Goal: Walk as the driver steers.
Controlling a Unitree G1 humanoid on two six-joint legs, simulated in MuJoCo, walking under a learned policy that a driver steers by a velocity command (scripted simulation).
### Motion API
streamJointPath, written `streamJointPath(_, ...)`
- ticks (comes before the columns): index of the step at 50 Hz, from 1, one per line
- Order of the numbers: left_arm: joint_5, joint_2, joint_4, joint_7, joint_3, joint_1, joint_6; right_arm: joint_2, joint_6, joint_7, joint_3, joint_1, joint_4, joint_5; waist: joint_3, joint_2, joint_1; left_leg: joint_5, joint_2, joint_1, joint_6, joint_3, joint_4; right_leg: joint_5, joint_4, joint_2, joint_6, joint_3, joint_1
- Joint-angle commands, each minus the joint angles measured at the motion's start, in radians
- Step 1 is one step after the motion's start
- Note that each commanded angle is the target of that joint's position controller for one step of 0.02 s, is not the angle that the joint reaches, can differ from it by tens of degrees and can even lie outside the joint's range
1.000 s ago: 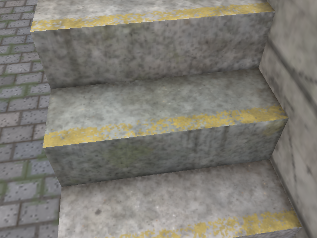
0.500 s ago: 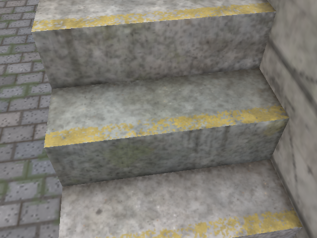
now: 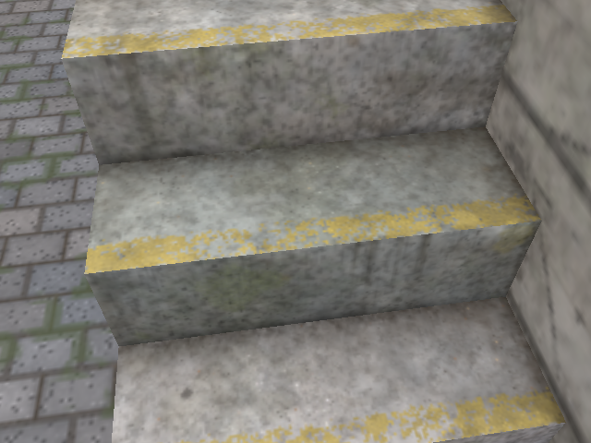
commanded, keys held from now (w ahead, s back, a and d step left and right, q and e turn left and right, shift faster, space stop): w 0.14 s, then s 0.40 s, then w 0.46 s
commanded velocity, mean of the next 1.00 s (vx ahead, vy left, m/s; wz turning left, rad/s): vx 0.22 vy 0.00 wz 0.00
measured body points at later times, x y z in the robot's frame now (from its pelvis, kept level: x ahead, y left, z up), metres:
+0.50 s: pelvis -0.02 +0.00 +0.00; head -0.01 +0.01 +0.45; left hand +0.08 +0.26 -0.13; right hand +0.07 -0.27 -0.14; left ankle -0.04 +0.11 -0.75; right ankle -0.02 -0.14 -0.75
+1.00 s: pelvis -0.01 +0.00 -0.01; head +0.00 +0.00 +0.44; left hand +0.03 +0.24 -0.15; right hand +0.06 -0.24 -0.15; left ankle -0.04 +0.11 -0.75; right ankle -0.03 -0.14 -0.75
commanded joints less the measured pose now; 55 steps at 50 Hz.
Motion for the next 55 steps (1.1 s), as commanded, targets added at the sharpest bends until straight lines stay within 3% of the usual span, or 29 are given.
streamJointPath(1, -0.002, 0.108, -0.054, 0.003, 0.026, -0.019, -0.012, -0.115, -0.009, -0.004, -0.023, -0.055, -0.054, 0.001, -0.060, -0.008, -0.001, 0.402, 0.128, 0.014, 0.042, -0.086, -0.009, 0.146, -0.029, -0.064, -0.016, 0.065, 0.027)
streamJointPath(8, 0.001, 0.106, -0.045, 0.001, 0.025, -0.015, -0.014, -0.115, -0.006, -0.006, -0.023, -0.047, -0.049, -0.001, -0.049, -0.009, 0.000, 0.451, 0.131, 0.012, 0.040, -0.088, -0.015, 0.192, -0.032, -0.068, -0.011, 0.067, 0.024)
streamJointPath(11, -0.005, 0.139, -0.028, -0.005, 0.036, 0.018, -0.020, -0.147, 0.002, -0.008, -0.040, -0.005, -0.028, -0.002, -0.070, -0.014, 0.000, 0.558, 0.134, 0.040, 0.031, -0.079, -0.001, 0.321, -0.012, -0.073, -0.010, 0.064, 0.052)
streamJointPath(19, -0.011, 0.142, 0.006, -0.022, 0.052, 0.027, -0.016, -0.135, 0.054, -0.018, -0.073, 0.029, -0.008, 0.000, -0.052, -0.023, 0.002, 0.443, 0.144, 0.010, 0.025, -0.088, 0.018, 0.287, 0.001, -0.091, -0.005, 0.077, 0.022)
streamJointPath(24, -0.018, 0.158, 0.003, -0.013, 0.063, 0.018, -0.006, -0.139, 0.077, -0.030, -0.094, 0.036, -0.035, -0.001, -0.041, -0.018, 0.004, 0.369, 0.132, -0.031, 0.039, -0.084, 0.074, 0.245, 0.049, -0.093, -0.021, 0.073, -0.028)
streamJointPath(25, -0.031, 0.145, 0.001, -0.002, 0.063, 0.010, -0.001, -0.154, 0.081, -0.035, -0.106, 0.041, -0.038, 0.009, -0.036, -0.027, 0.011, 0.361, 0.135, -0.055, 0.039, -0.088, 0.086, 0.246, 0.073, -0.094, -0.018, 0.070, -0.025)
streamJointPath(27, -0.031, 0.162, -0.005, 0.014, 0.070, 0.017, 0.010, -0.155, 0.092, -0.047, -0.117, 0.041, -0.060, 0.010, -0.038, -0.023, 0.017, 0.337, 0.129, -0.082, 0.054, -0.090, 0.122, 0.223, 0.116, -0.091, -0.022, 0.066, -0.058)
streamJointPath(28, -0.024, 0.106, 0.017, 0.014, 0.055, 0.063, 0.016, -0.089, 0.097, -0.048, -0.099, 0.066, -0.048, 0.001, -0.079, -0.018, 0.027, 0.230, 0.129, -0.084, 0.051, -0.098, 0.084, 0.123, 0.070, -0.098, -0.017, 0.081, -0.027)
streamJointPath(29, -0.015, 0.063, 0.042, 0.011, 0.041, 0.076, 0.021, -0.038, 0.098, -0.043, -0.085, 0.073, -0.039, -0.003, -0.046, -0.013, 0.026, 0.104, 0.127, -0.099, 0.042, -0.106, 0.022, -0.008, 0.014, -0.094, -0.005, 0.085, -0.030)
streamJointPath(30, -0.008, 0.056, 0.057, 0.010, 0.037, 0.067, 0.024, -0.028, 0.094, -0.038, -0.079, 0.063, -0.033, -0.005, 0.018, -0.004, 0.025, 0.000, 0.124, -0.130, 0.036, -0.111, -0.026, -0.110, -0.025, -0.082, 0.004, 0.081, -0.048)
streamJointPath(32, -0.001, 0.093, 0.070, 0.014, 0.044, 0.046, 0.022, -0.068, 0.078, -0.035, -0.082, 0.055, -0.031, -0.004, 0.096, 0.006, 0.022, -0.124, 0.115, -0.176, 0.032, -0.117, -0.065, -0.152, -0.048, -0.068, 0.006, 0.076, -0.064)
streamJointPath(34, -0.009, 0.110, 0.081, 0.020, 0.049, 0.053, 0.010, -0.090, 0.061, -0.038, -0.084, 0.061, -0.029, -0.001, 0.092, 0.016, 0.022, -0.166, 0.115, -0.176, 0.036, -0.125, -0.079, -0.144, -0.042, -0.061, -0.004, 0.070, -0.058)
streamJointPath(39, -0.022, 0.076, 0.113, 0.026, 0.047, 0.078, -0.018, -0.069, 0.046, -0.051, -0.081, 0.080, -0.039, 0.006, 0.079, 0.030, 0.013, -0.234, 0.109, -0.162, 0.064, -0.131, -0.082, -0.169, -0.008, -0.032, -0.032, 0.048, -0.090)
streamJointPath(46, -0.028, 0.046, 0.133, 0.018, 0.041, 0.090, -0.050, -0.038, 0.045, -0.053, -0.086, 0.110, -0.065, 0.015, 0.044, 0.018, 0.003, -0.067, 0.100, -0.100, 0.101, -0.119, -0.022, -0.112, 0.054, -0.012, -0.066, 0.043, -0.123)
streamJointPath(49, -0.030, 0.054, 0.138, 0.013, 0.041, 0.102, -0.054, -0.037, 0.042, -0.049, -0.093, 0.128, -0.067, 0.022, 0.011, -0.006, 0.000, 0.146, 0.085, -0.059, 0.099, -0.083, 0.037, -0.022, 0.081, -0.012, -0.075, 0.047, -0.101)
streamJointPath(50, -0.019, 0.090, 0.129, 0.004, 0.051, 0.109, -0.055, -0.030, 0.039, -0.050, -0.088, 0.138, -0.070, 0.026, -0.015, -0.019, -0.008, 0.161, 0.066, -0.027, 0.098, -0.063, 0.065, -0.009, 0.067, -0.011, -0.084, 0.058, -0.109)
streamJointPath(53, -0.021, 0.075, 0.107, -0.004, 0.050, 0.080, -0.053, -0.032, 0.037, -0.054, -0.087, 0.143, -0.070, 0.024, -0.021, -0.042, -0.012, 0.285, 0.061, -0.026, 0.092, -0.048, 0.105, 0.096, 0.080, -0.019, -0.105, 0.066, -0.083)
streamJointPath(55, -0.021, 0.077, 0.099, -0.004, 0.052, 0.095, -0.053, -0.046, 0.035, -0.056, -0.089, 0.132, -0.073, 0.023, -0.042, -0.022, -0.001, 0.407, 0.053, -0.035, 0.090, -0.029, 0.135, 0.180, 0.091, -0.023, -0.115, 0.067, -0.042)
